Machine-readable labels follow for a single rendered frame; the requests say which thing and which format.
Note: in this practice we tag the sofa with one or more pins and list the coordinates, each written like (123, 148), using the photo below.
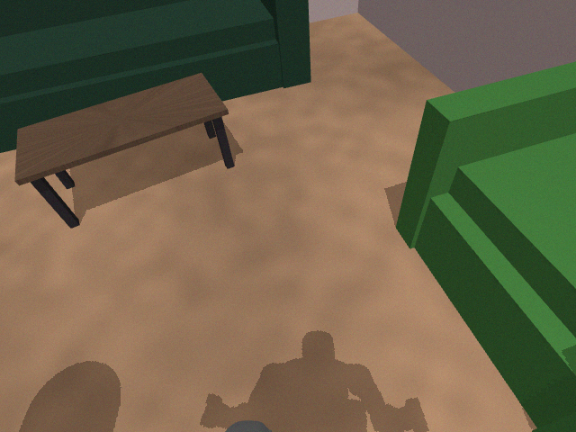
(62, 56)

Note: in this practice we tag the coffee table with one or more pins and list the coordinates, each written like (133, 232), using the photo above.
(55, 145)

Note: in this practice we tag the armchair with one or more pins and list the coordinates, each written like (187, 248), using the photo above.
(490, 207)

